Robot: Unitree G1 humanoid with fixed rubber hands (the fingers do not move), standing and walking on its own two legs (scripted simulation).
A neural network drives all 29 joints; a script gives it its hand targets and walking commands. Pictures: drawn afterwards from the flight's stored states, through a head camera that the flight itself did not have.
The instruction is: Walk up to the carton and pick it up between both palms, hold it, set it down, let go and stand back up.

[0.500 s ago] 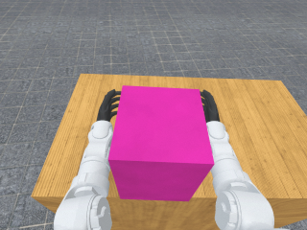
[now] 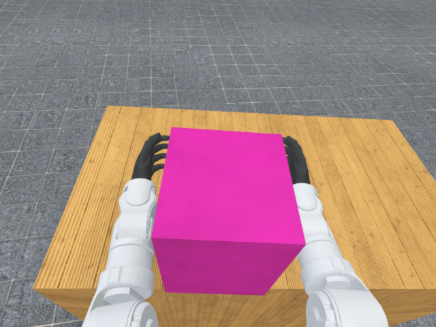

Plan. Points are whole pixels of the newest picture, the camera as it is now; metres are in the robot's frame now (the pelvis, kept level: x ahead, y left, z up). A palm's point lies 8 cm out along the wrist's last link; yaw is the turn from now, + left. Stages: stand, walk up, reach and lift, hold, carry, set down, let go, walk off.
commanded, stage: reach and lift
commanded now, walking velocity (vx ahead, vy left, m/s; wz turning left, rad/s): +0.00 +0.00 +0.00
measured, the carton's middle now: (220, 216) +0.32 +0.00 +0.03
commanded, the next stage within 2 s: none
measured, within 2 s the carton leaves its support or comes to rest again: leaves its support in 0.78 s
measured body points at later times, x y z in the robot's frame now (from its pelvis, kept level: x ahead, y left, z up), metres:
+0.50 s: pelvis +0.00 +0.00 +0.00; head +0.02 +0.03 +0.45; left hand +0.39 +0.14 +0.08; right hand +0.39 -0.15 +0.08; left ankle -0.02 +0.12 -0.75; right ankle -0.01 -0.12 -0.75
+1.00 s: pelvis -0.03 +0.00 +0.00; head -0.03 +0.03 +0.45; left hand +0.36 +0.15 +0.10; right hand +0.37 -0.14 +0.11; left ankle -0.02 +0.12 -0.75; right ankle -0.01 -0.12 -0.75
